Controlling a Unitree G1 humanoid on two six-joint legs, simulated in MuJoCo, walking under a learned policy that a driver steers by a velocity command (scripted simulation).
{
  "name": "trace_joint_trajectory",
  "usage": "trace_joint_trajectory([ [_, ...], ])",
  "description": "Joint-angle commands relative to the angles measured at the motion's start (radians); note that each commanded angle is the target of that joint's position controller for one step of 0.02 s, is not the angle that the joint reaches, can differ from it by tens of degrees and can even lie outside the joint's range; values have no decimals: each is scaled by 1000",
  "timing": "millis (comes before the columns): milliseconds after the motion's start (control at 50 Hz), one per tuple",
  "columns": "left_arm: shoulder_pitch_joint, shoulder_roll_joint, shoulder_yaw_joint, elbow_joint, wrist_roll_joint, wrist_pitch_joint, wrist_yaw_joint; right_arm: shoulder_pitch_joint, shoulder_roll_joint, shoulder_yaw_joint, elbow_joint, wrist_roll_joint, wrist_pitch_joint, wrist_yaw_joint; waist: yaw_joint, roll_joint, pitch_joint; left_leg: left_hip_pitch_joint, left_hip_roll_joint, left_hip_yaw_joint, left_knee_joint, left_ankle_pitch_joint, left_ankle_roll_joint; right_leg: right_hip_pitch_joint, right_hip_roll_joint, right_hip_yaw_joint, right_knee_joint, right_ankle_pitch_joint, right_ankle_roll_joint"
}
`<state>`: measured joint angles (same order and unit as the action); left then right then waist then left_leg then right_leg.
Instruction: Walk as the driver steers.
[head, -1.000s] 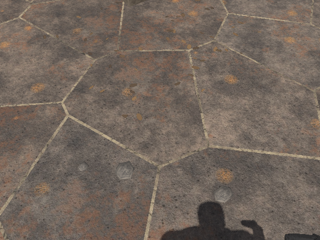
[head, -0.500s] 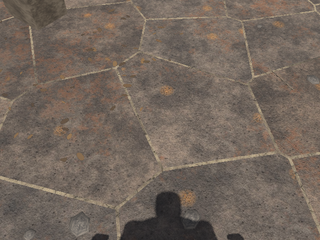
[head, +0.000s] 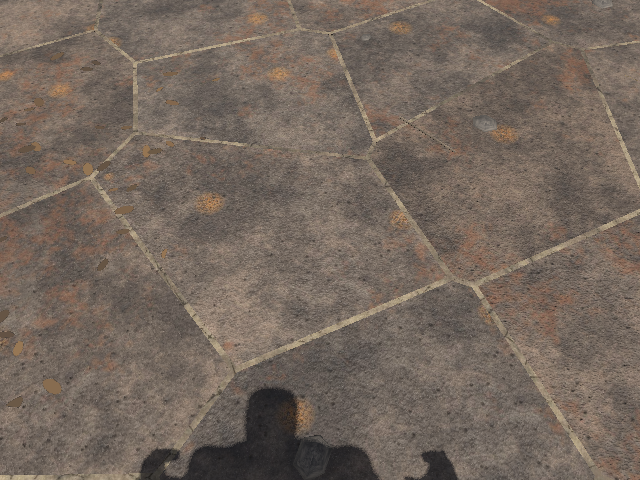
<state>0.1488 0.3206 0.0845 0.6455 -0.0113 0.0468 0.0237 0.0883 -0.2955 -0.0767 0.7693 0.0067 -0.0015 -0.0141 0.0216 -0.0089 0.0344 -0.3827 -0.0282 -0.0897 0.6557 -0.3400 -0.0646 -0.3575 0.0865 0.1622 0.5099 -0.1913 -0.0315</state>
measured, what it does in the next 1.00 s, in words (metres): steps on the spot, turning right: left foot, then right foot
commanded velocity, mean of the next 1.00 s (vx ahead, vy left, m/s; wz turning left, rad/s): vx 0.00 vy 0.00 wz -0.44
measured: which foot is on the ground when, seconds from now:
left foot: up 0.00-0.02, down 0.04-0.46, up 0.48-0.86, down 0.88-1.00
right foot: down 0.00-0.04, up 0.06-0.44, down 0.46-1.00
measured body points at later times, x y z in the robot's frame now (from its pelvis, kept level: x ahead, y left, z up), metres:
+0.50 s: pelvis -0.01 -0.02 -0.01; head +0.02 -0.05 +0.44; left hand +0.24 +0.20 -0.08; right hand +0.04 -0.34 -0.12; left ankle +0.01 +0.14 -0.71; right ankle -0.04 -0.12 -0.74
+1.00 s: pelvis +0.01 -0.02 +0.00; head +0.03 -0.02 +0.45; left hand +0.26 +0.13 -0.10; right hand +0.02 -0.32 -0.10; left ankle +0.07 +0.10 -0.74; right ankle -0.04 -0.12 -0.74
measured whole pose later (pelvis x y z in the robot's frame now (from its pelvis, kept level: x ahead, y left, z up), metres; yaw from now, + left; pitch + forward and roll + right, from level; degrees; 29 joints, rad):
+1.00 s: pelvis +0.01 -0.02 +0.00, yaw -24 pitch +0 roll +0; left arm 0.14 0.24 0.02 0.67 0.03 0.01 0.01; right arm 0.19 -0.27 -0.04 0.73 0.00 0.00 0.01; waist -0.01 -0.02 0.03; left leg -0.27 0.00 -0.06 0.54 -0.27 -0.01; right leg -0.25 0.06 0.08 0.54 -0.29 -0.01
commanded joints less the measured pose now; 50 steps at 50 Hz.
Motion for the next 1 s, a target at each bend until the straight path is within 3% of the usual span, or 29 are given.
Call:
trace_joint_trajectory([
  [20, -52, 156, 39, -82, -12, -1, 5, 69, -100, -32, -47, 1, -28, 11, -53, -155, -142, 126, -8, 29, -244, 134, 32, 118, -203, 297, -70, 169, -135],
  [40, -31, 127, 31, -86, -10, 0, 9, 102, -146, -46, -41, -10, -29, 9, -50, -98, -156, 237, 93, -38, -299, 204, 71, 39, -156, 258, 0, 44, -84],
  [60, 12, 67, 16, -92, -2, -2, 6, 87, -223, -60, -53, -27, -20, -1, -2, 149, -149, 323, 310, -250, -342, 333, 171, -125, -27, 86, 221, -249, -19],
  [80, 8, 130, 36, -115, -2, -14, 4, 78, -229, -60, -58, -59, -19, 3, -3, 306, -113, 244, 450, -440, -374, 446, 335, -242, 29, -23, 436, -467, 29],
  [100, 36, 196, 58, -90, 2, -18, 2, 28, -172, -43, -87, -52, -24, -2, 3, 207, -98, 223, 435, -376, -366, 449, 351, -241, -26, 6, 595, -413, 55],
  [120, 55, 203, 68, -65, -5, -13, 0, -18, -130, -33, -95, -38, -23, -8, 21, 159, -80, 215, 363, -260, -346, 422, 299, -245, -36, -7, 655, -345, 71],
  [160, 66, 151, 58, -47, -4, 6, 3, -37, -110, -24, -102, -13, -17, -18, 10, 141, -54, 242, 294, -140, -330, 413, 257, -290, -50, -31, 718, -254, 107],
  [220, -5, 94, 36, -89, -18, 8, -6, 30, -125, -28, -93, -21, -1, -32, -39, 165, -62, 308, 275, -47, -336, 464, 273, -299, -76, -101, 606, -203, 135],
  [300, -45, 65, 18, -125, -8, 6, -22, 47, -177, -48, -94, -17, 12, -28, -69, 191, -102, 335, 314, 10, -325, 493, 283, -179, -120, -155, 388, -223, 131],
  [380, -8, 91, 28, -128, -11, 16, -36, 39, -203, -58, -93, 5, 12, -8, -55, 207, -103, 300, 341, 47, -291, 496, 264, -41, -106, -216, 195, -181, 88],
  [420, 57, 88, 36, -108, -9, 19, -41, 19, -195, -56, -89, 26, 9, -5, -8, 185, -107, 258, 327, 92, -208, 447, 209, 87, -80, -246, -7, -39, 37],
  [440, 100, 112, 49, -94, -7, 19, -34, 68, -159, -48, -67, 25, 5, -1, 2, 121, -120, 181, 292, 145, -112, 353, 146, 214, -71, -213, -101, 71, 1],
  [460, 139, 212, 76, -102, -8, 14, -19, 93, -103, -31, -74, -12, 3, 4, -9, -124, -132, -43, 192, 242, 149, 51, 48, 393, -254, 58, -146, 398, -72],
  [480, 127, 287, 78, -134, 18, -2, -18, 29, -75, -16, -136, -45, -1, -2, -6, -314, -133, -296, 49, 189, 385, -359, -17, 409, -479, 369, -120, 655, -284],
  [500, 152, 238, 68, -127, 40, -28, -29, -37, -126, -31, -148, -24, -3, -11, 63, -202, -199, -295, 54, 52, 531, -358, -14, 360, -482, 362, -154, 554, -349],
  [520, 110, 210, 55, -114, 35, -43, -28, -45, -143, -38, -147, -4, 0, -14, 30, -165, -146, -304, 73, 28, 558, -271, 3, 323, -414, 267, -161, 453, -293],
  [540, 54, 184, 49, -112, 17, -47, -21, -22, -145, -43, -127, -6, 3, -20, 0, -121, -115, -304, 86, 21, 526, -179, 9, 291, -352, 201, -161, 358, -230],
  [560, 14, 160, 38, -117, 2, -43, -14, -14, -155, -47, -119, -15, 7, -26, -15, -117, -99, -293, 89, 17, 495, -119, 6, 263, -324, 174, -160, 345, -198],
  [620, -5, 150, 27, -124, 9, -34, 2, 27, -127, -43, -107, -14, 6, -18, -38, -121, -131, -208, 47, 31, 474, -13, -15, 217, -279, 138, -162, 374, -196],
  [700, 10, 159, 31, -116, 5, -29, 10, -2, -97, -27, -116, -10, 3, -14, -17, -130, -125, -179, 32, 20, 257, 13, -28, 238, -264, 172, -149, 261, -192],
  [760, -3, 137, 19, -112, 18, -25, 5, 13, -93, -19, -108, -5, 3, -2, -2, -147, -131, -76, 48, 35, 151, 2, -23, 193, -270, 174, -135, 211, -194],
  [820, -8, 77, -12, -85, 29, -28, -10, 21, -76, -8, -108, -2, -2, 12, 3, -143, -123, 60, 67, 53, 21, 6, -5, 138, -268, 169, -120, 192, -184],
  [860, -16, 41, -32, -59, 29, -36, -19, 53, -50, 4, -97, -9, -10, 23, -37, -113, -101, 206, 58, 72, -226, 196, 21, 87, -232, 132, -111, 105, -134],
  [880, 26, 32, -35, -40, 41, -47, -21, 47, -76, 3, -103, -22, -13, 22, -21, -74, -98, 263, 88, 18, -257, 324, 39, 69, -190, 106, -94, 31, -83],
  [900, 73, 47, -31, -30, 60, -55, -21, 34, -149, -6, -127, -26, -13, 17, 28, 35, -94, 272, 182, -87, -241, 532, 80, 53, -116, 38, -18, -88, -31],
  [920, 113, 45, -26, -29, 60, -60, -19, -7, -173, -10, -115, -18, -13, 18, 86, 158, -87, 163, 198, -122, -233, 413, 153, 116, -70, -35, -46, -114, 13],
  [940, 43, 91, -17, -28, 54, -58, -9, -19, -152, -12, -131, -7, -13, 22, 30, 154, -53, 97, 176, -139, -260, 283, 168, 149, -65, -57, -19, -81, 34],
  [960, 4, 106, -7, -35, 43, -54, -2, -3, -145, -9, -128, -7, -16, 22, 10, 146, -51, 80, 169, -148, -270, 244, 158, 158, -63, -71, 8, -62, 29],
  [1000, 0, 86, -3, -47, 37, -40, 10, 11, -163, -14, -133, 1, -22, 19, 6, 165, -53, 76, 164, -179, -255, 265, 157, 154, -63, -87, 33, -34, 19],
])
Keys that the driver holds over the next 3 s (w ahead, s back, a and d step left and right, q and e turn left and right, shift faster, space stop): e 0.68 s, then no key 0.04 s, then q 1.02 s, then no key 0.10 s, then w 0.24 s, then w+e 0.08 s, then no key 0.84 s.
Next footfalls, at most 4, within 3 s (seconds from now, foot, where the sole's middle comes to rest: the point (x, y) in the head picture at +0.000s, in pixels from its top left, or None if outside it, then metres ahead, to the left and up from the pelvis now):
0.04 left None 0.06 0.13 -0.77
0.46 right None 0.00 -0.13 -0.77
0.88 left None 0.11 0.08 -0.77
1.42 left None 0.09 0.11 -0.77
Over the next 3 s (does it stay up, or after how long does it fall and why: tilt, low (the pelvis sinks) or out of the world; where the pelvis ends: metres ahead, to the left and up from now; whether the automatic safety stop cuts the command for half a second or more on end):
stays up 0.22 0.08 0.00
